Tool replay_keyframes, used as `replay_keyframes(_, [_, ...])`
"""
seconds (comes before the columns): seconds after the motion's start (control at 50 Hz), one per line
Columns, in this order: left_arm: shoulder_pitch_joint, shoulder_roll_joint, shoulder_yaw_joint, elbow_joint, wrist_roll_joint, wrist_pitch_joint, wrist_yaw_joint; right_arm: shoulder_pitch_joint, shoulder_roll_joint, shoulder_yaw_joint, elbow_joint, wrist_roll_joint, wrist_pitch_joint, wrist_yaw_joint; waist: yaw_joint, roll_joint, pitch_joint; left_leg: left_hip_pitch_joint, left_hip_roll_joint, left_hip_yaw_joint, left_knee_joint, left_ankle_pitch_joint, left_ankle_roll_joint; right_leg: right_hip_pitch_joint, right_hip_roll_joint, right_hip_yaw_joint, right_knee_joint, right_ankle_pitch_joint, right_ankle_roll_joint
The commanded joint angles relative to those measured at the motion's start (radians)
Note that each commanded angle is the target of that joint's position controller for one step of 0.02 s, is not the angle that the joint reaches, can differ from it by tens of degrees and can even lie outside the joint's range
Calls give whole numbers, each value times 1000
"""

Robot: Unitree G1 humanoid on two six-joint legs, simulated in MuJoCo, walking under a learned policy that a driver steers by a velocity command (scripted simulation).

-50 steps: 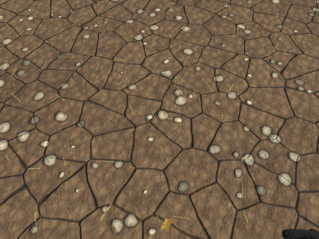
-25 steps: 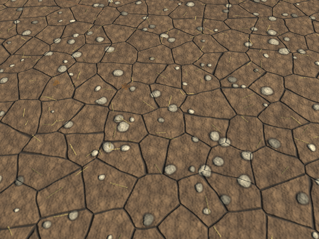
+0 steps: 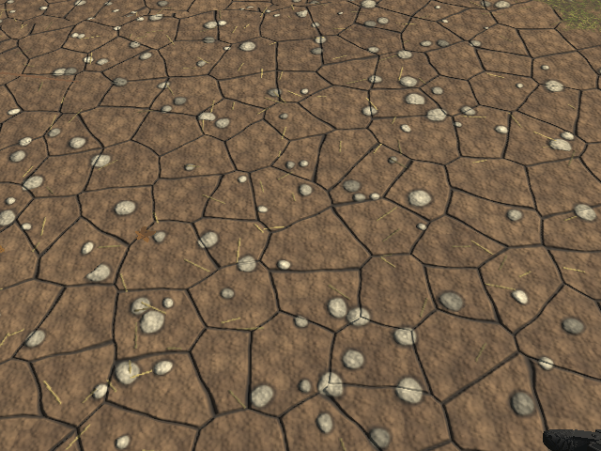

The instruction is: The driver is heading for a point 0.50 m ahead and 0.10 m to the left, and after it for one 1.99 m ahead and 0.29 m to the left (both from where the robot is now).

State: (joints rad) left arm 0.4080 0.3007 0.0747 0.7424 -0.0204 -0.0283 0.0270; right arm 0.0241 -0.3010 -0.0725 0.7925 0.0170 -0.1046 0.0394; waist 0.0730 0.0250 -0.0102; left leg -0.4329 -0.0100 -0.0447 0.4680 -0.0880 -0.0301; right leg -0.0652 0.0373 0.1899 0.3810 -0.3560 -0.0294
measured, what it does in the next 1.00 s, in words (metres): walks ahead, turning left: left foot, then right foot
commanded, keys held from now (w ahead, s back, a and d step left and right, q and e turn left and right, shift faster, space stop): w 0.20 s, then w+q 0.32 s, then q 0.48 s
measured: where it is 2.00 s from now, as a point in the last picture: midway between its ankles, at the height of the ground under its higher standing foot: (345, 448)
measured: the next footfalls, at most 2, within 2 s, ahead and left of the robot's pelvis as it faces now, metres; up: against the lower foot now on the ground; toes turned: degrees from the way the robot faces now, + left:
left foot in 0.04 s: +0.14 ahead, +0.13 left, +0.00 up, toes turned -3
right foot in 0.50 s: +0.44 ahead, -0.12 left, +0.00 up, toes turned +4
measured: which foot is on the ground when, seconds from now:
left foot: up 0.00-0.02, down 0.04-0.50, up 0.52-0.90, down 0.92-1.00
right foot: down 0.00-0.04, up 0.06-0.48, down 0.50-0.92, up 0.94-1.00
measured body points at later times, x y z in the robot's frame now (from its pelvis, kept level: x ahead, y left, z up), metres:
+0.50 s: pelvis +0.27 -0.01 -0.02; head +0.31 -0.01 +0.43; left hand +0.53 +0.21 -0.07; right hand +0.21 -0.29 -0.15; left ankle +0.10 +0.13 -0.74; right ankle +0.40 -0.12 -0.74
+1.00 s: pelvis +0.43 +0.03 -0.02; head +0.47 +0.07 +0.43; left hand +0.47 +0.35 -0.13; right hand +0.70 -0.17 -0.09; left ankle +0.49 +0.14 -0.74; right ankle +0.41 -0.13 -0.68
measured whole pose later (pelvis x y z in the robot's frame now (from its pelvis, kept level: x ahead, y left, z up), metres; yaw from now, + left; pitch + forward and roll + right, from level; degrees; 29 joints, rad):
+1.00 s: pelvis +0.43 +0.03 -0.02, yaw +20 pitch +1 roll -2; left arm 0.12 0.32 0.08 0.76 0.00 -0.02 0.01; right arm 0.11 -0.32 -0.08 0.62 -0.01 0.03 0.02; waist 0.01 -0.01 0.09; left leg -0.46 -0.02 0.00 0.60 -0.17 0.07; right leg -0.36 -0.05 -0.06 1.00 -0.56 0.05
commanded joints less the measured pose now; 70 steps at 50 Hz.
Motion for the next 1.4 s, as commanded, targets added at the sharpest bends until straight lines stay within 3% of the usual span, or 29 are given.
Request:
replay_keyframes(0.02, [-14, 109, 22, -50, 7, -6, 0, 75, -134, -39, -29, -8, -32, -5, -94, -182, -29, 237, 14, 18, -56, -20, 63, -90, -177, 165, 47, 266, -119])
replay_keyframes(0.04, [-31, 58, 2, -66, 20, -9, -2, 229, -183, -52, -6, -21, -35, -12, -165, -83, -145, 458, 156, -132, -51, -73, 126, -195, -112, 87, 311, 230, -79])
replay_keyframes(0.06, [41, 8, -13, -104, -1, -26, 0, 346, -295, -81, 33, -30, -22, -11, -136, 259, -231, 727, 353, -563, -149, -283, 283, -535, 40, -42, 639, -88, -1])
replay_keyframes(0.08, [35, 94, 4, -89, -17, -37, 6, 342, -210, -61, 40, -5, -23, 0, -150, 216, -164, 711, 389, -707, -226, -465, 308, -692, 15, 7, 802, -213, 7])
replay_keyframes(0.1, [-34, 138, 15, -88, -25, -42, 3, 298, -147, -42, 32, -1, -21, -2, -152, 135, -53, 625, 360, -578, -225, -457, 277, -745, -29, 20, 850, -136, -5])
replay_keyframes(0.16, [-134, 106, 11, -105, 6, -50, -11, 212, -72, -11, 19, -22, -7, -13, -107, 72, 35, 427, 256, -329, -270, -196, 238, -685, -125, -53, 753, 40, -5])
replay_keyframes(0.3, [-312, 9, -28, -177, 21, -69, -31, 280, -131, -17, 50, 8, 7, -36, -124, 52, 63, 314, 178, -141, -320, 153, 245, -587, -117, -163, 349, 259, 57])
replay_keyframes(0.42, [-416, 51, -12, -206, 3, -86, -57, 375, -150, -20, 74, 21, 34, -50, -126, 65, 57, 356, 218, -186, -240, 156, 197, -410, -59, -142, 125, 374, 42])
replay_keyframes(0.48, [-200, 132, 31, -150, 10, -88, -42, 361, -146, -18, 62, 6, 42, -50, 6, 60, -77, 303, 154, -146, 37, 339, 139, -49, -55, -161, 81, 323, -27])
replay_keyframes(0.5, [-28, 198, 50, -132, 30, -84, -29, 347, -84, 5, 24, -18, 41, -48, 78, -31, -236, 132, 84, -106, 330, 121, 102, 233, -232, 4, 127, 294, -90])
replay_keyframes(0.52, [18, 258, 59, -110, 37, -72, -37, 499, 27, 37, 4, 1, 28, -47, 7, -342, -397, -182, -36, -36, 663, -467, 52, 502, -479, 441, 28, 86, -230])
replay_keyframes(0.54, [-8, 158, 36, -120, 36, -68, -38, 464, -77, 13, 18, 23, 26, -48, 25, -270, -334, -273, 3, -107, 789, -493, 45, 426, -463, 518, -50, 56, -226])
replay_keyframes(0.56, [-83, 112, 20, -126, 32, -68, -35, 374, -131, -6, -4, 32, 32, -52, 19, -196, -180, -309, 35, -89, 819, -420, 38, 298, -433, 329, -41, 240, -196])
replay_keyframes(0.58, [-146, 88, 10, -125, 34, -67, -36, 336, -124, -8, -9, 20, 40, -58, -11, -130, -115, -272, 67, -65, 806, -371, 24, 177, -392, 186, -36, 482, -184])
replay_keyframes(0.62, [-228, 54, 4, -112, 41, -69, -42, 337, -98, -18, -17, 6, 70, -59, -78, -134, -50, -172, 108, -54, 735, -339, 5, -11, -333, -2, -62, 711, -168])
replay_keyframes(0.72, [-305, 108, 29, -78, 32, -72, -22, 272, -28, -3, -86, -4, 119, -45, -110, -134, -13, -96, 116, 0, 476, -155, -20, -138, -318, -194, -153, 725, -189])
replay_keyframes(0.88, [-303, 172, 51, -41, -19, -29, -13, 141, -99, -32, -188, -11, 142, 4, -89, -107, -28, 33, 62, 73, 159, -68, 58, -56, -340, -302, 14, 594, -115])
replay_keyframes(0.92, [-257, 139, 45, -22, -15, -22, -15, 242, -157, -63, -171, -18, 141, -13, -133, -27, -81, 238, 5, 81, 22, 97, 117, -109, -258, -358, 261, 567, -38])
replay_keyframes(0.94, [-224, 99, 28, -42, 26, -21, -19, 308, -284, -96, -181, -19, 140, -39, -138, 213, -137, 431, 209, -209, -17, 586, 211, -310, -158, -408, 571, 203, 51])
replay_keyframes(0.96, [-172, 65, 9, -69, 52, -13, -19, 263, -325, -88, -223, -41, 130, -40, -82, 303, -257, 568, 403, -566, -46, 574, 443, -551, -6, -265, 842, -390, 105])
replay_keyframes(0.98, [-234, 126, 23, -53, 27, -2, -21, 253, -246, -69, -230, -30, 116, -25, -142, 125, -281, 512, 369, -514, -97, 396, 424, -577, -40, -126, 905, -339, 92])
replay_keyframes(1.0, [-277, 134, 26, -68, 7, 5, -17, 212, -217, -58, -228, -21, 104, -22, -122, 93, -192, 435, 321, -419, -112, 279, 368, -602, -60, -123, 889, -256, 72])
replay_keyframes(1.02, [-279, 126, 27, -56, 18, 10, -4, 171, -191, -53, -224, -6, 103, -27, -99, 30, -140, 373, 268, -364, -124, 152, 309, -606, -84, -120, 829, -178, 70])
replay_keyframes(1.1, [-220, 110, 26, -24, 23, 28, 7, 84, -139, -28, -242, -31, 114, -53, -48, 87, -140, 210, 199, -230, -144, 181, 276, -446, -80, -145, 723, -37, 101])
replay_keyframes(1.2, [-238, 44, -10, -6, 20, 36, -3, 85, -67, 5, -187, -49, 106, -56, -82, 107, -131, 157, 183, -151, -159, -6, 258, -264, -120, -156, 418, 32, 110])
replay_keyframes(1.28, [-229, 85, -3, -3, 18, 33, -14, 71, -99, 3, -148, -39, 108, -48, -65, 93, -42, 121, 185, -160, -138, -209, 217, -170, -78, -208, 180, 122, 68])
replay_keyframes(1.32, [-244, 146, 3, -27, 36, 29, -14, 124, -99, 1, -129, -35, 106, -58, -86, 5, -15, 136, 132, -123, -52, -220, 132, -172, -144, -104, 88, 350, 17])
replay_keyframes(1.34, [-267, 211, 20, -29, 23, 29, -11, 165, -91, -2, -136, -46, 102, -60, -144, -135, -10, 127, 42, -30, 5, -243, 87, -207, -196, -22, 82, 379, -35])
replay_keyframes(1.4, [-270, 162, 19, -33, 24, 23, -12, 63, -65, -9, -156, -38, 112, -80, -93, -242, 17, 176, -29, 65, 131, -159, 47, -304, -232, 127, -28, 219, -96])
